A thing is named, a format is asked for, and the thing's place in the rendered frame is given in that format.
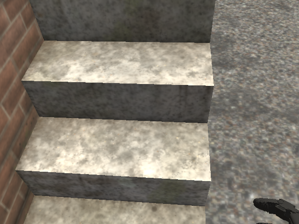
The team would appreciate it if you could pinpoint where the right robot hand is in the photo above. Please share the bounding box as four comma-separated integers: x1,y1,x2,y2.
253,198,299,224

